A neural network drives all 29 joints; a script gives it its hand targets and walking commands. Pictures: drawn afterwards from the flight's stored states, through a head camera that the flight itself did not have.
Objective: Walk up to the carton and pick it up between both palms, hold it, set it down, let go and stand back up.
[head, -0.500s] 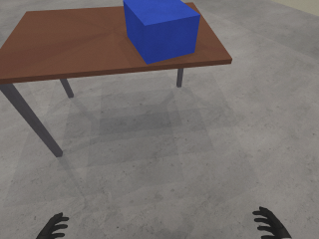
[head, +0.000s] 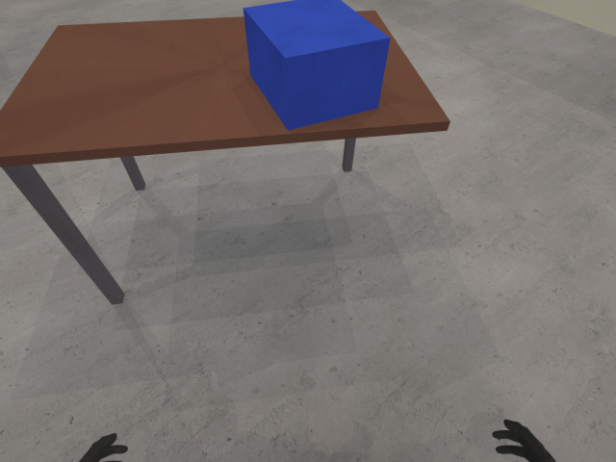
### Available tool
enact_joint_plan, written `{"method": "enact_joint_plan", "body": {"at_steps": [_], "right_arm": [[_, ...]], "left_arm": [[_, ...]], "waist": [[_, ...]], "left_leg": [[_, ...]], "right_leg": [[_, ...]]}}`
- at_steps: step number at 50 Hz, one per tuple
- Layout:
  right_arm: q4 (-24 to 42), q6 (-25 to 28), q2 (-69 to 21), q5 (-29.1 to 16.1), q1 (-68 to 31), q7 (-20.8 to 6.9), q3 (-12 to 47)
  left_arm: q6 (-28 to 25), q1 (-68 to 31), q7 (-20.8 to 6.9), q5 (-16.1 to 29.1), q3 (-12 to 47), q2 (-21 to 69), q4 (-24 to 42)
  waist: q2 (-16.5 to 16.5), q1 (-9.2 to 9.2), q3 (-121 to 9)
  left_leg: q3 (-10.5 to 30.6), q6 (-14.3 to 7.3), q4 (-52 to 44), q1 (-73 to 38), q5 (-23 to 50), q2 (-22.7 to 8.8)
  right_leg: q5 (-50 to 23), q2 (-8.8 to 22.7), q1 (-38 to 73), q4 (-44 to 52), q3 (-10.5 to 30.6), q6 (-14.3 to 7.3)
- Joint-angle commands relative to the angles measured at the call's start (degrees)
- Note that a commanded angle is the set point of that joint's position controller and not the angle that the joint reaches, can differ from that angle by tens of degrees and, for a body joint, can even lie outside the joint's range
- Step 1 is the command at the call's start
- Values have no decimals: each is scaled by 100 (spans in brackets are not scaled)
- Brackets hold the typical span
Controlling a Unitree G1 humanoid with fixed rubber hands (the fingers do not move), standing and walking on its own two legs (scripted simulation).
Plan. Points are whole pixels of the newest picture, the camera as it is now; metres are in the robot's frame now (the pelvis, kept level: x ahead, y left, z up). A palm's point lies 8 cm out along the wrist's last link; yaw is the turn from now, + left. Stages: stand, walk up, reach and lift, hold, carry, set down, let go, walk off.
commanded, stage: stand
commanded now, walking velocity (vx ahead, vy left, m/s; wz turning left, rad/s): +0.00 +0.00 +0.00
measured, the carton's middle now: (311, 58) +1.00 -0.01 +0.03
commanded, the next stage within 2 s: walk up in 1.00 s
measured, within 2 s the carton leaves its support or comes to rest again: neither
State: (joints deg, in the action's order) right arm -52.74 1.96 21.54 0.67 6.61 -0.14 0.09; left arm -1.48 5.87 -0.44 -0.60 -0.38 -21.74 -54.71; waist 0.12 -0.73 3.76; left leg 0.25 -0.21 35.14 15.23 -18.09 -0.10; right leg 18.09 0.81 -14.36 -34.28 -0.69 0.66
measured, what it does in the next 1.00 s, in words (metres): stands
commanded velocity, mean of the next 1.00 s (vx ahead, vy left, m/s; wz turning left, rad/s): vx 0.00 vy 0.00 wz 0.00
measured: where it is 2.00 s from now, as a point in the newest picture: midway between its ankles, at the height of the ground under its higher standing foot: outside the picture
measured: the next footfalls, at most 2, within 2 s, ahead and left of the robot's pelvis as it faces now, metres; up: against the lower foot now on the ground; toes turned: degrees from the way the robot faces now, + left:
right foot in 1.46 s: +0.15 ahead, -0.17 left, +0.00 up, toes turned +1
left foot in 1.84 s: +0.29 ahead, +0.07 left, +0.00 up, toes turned +9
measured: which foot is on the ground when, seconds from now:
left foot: down 0.00-1.00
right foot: down 0.00-1.00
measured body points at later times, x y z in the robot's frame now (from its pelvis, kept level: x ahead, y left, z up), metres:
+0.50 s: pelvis +0.00 +0.00 +0.02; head +0.01 +0.00 +0.47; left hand +0.10 +0.31 -0.11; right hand +0.11 -0.31 -0.10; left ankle +0.01 +0.12 -0.73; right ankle +0.00 -0.13 -0.73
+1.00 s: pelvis +0.00 +0.00 +0.02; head +0.02 +0.00 +0.47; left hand +0.10 +0.31 -0.11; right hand +0.11 -0.31 -0.10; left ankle +0.01 +0.12 -0.73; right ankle +0.00 -0.13 -0.73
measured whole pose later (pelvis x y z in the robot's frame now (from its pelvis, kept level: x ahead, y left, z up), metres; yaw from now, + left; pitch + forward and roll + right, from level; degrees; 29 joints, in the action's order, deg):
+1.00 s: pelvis +0.00 +0.00 +0.02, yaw +1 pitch -2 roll +0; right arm -62.0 1.3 21.8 0.4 5.0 0.0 0.2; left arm -1.2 3.9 -0.3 -0.5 0.0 -21.6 -63.6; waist 0.2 -0.3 3.6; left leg 0.8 -0.1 20.8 7.8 -10.7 0.2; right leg 11.0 1.2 -6.8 -20.1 -1.1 0.8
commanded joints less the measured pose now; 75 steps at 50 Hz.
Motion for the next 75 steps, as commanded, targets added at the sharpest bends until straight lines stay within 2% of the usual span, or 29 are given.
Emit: {"method": "enact_joint_plan", "body": {"at_steps": [1, 9, 25, 59, 60, 61, 62, 63, 64, 65, 67, 69, 70, 71, 72, 73, 74, 75], "right_arm": [[171, 91, 1076, -12, -212, 40, -223], [-152, 70, 1074, -31, -332, 35, -196], [-533, 41, 1093, -25, -377, 44, -185], [-667, -3, 1125, -40, -338, 61, -185], [-448, 87, 1538, 39, 319, -8, -464], [-532, 100, 1699, 99, 610, -29, -551], [-534, 95, 1806, 122, 812, -35, -615], [-461, 106, 1948, 149, 806, -34, -715], [-316, 156, 2002, 174, 794, -19, -777], [-210, 216, 1982, 183, 810, -2, -795], [-27, 284, 1788, 182, 819, -17, -763], [207, 307, 1769, 151, 704, -42, -756], [319, 306, 1775, 140, 547, -57, -754], [396, 285, 1745, 124, 418, -76, -732], [511, 257, 1658, 112, 262, -85, -692], [589, 226, 1434, 104, 165, -83, -624], [665, 213, 1056, 99, 371, -58, -522], [808, 195, 752, 81, 666, -24, -397]], "left_arm": [[-64, -235, 33, 19, -177, -1025, 135], [-66, -316, 36, 7, -132, -1029, -181], [-50, -405, 39, -1, -125, -1042, -533], [-22, -389, 49, 5, -147, -1067, -642], [-30, -20, -98, -68, -498, -1524, -247], [-1, -66, -147, -107, -517, -1495, -229], [22, -163, -177, -136, -525, -1382, -116], [57, -191, -229, -156, -526, -1241, -21], [66, -289, -253, -185, -548, -1201, 163], [44, -381, -271, -169, -550, -1192, 283], [-53, -406, -335, -113, -600, -1225, 456], [-93, -226, -393, -114, -635, -1223, 574], [-107, -36, -411, -118, -665, -1221, 589], [-120, 215, -408, -113, -708, -1217, 514], [-137, 695, -386, -113, -766, -1199, 398], [-157, 1445, -328, -110, -866, -1267, 148], [-177, 2220, -239, -167, -1022, -1678, -8], [-207, 2235, -170, -202, -1098, -2115, 239]], "waist": [[36, 16, -571], [1, 30, -542], [6, 37, -481], [32, 42, -511], [-221, 63, -898], [-13, 147, -485], [351, 245, -188], [823, 290, 178], [805, 348, 486], [643, 311, 597], [611, 299, 443], [886, 230, 252], [1060, 104, 137], [1052, -73, -4], [905, -372, -158], [545, -740, -440], [-858, -1098, -687], [-1852, -951, -567]], "left_leg": [[612, -335, -961, -263, 1126, -581], [583, -268, -1273, -551, 1342, -604], [595, -170, -1722, -667, 1231, -629], [599, -156, -1799, -766, 1568, -666], [897, -542, -1511, -918, -910, -509], [1392, -747, -1775, -860, -2072, -790], [1914, -922, -2166, -1047, -2760, -1090], [2619, -1176, -2615, -1077, -3145, -1547], [3195, -1489, -2787, -1045, -2826, -1945], [3249, -1593, -2709, -1081, -2375, -2008], [2735, -1513, -2447, -1422, -1405, -1738], [2264, -1458, -2234, -1200, -854, -1561], [1990, -1346, -2044, -923, -558, -1450], [1624, -1199, -1747, -484, -220, -1255], [1165, -980, -1192, 65, 229, -956], [888, -740, -295, 778, 315, -547], [620, -550, 1455, 1694, -323, 252], [614, -323, 2821, 2717, -1623, 824]], "right_leg": [[-974, 477, 233, 809, 520, -353], [-1248, 550, 463, 1216, 527, -301], [-1096, 632, 746, 1659, 522, -250], [-1417, 698, 893, 1780, 468, -231], [968, 316, 858, 1138, 178, -413], [1767, 274, 66, 853, 260, -454], [1949, 151, -740, 434, 128, -404], [1448, -23, -1423, -468, -33, -309], [1268, 218, -2013, -1146, 340, -281], [1015, 412, -2239, -1355, 585, -249], [822, 510, -2253, -1106, 604, -238], [841, 496, -1813, -681, 487, -181], [731, 494, -1311, -396, 461, -192], [464, 407, -592, 28, 315, -228], [-145, 231, 371, 577, 48, -260], [-704, 4, 1620, 821, -161, -229], [-70, 246, 2600, 1219, 507, -229], [1857, 1604, 2420, 2111, 2833, -459]]}}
